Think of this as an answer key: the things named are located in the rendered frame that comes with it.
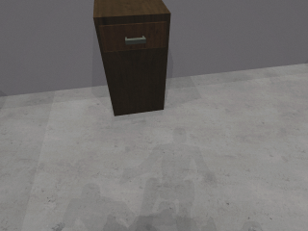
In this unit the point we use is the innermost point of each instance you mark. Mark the drawer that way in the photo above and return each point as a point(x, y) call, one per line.
point(113, 36)

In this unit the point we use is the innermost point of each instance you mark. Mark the cabinet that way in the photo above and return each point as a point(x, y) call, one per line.
point(136, 78)

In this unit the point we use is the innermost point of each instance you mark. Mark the handle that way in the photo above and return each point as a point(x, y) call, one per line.
point(135, 40)

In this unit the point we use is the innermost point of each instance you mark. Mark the robot left hand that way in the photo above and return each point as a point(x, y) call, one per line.
point(57, 226)

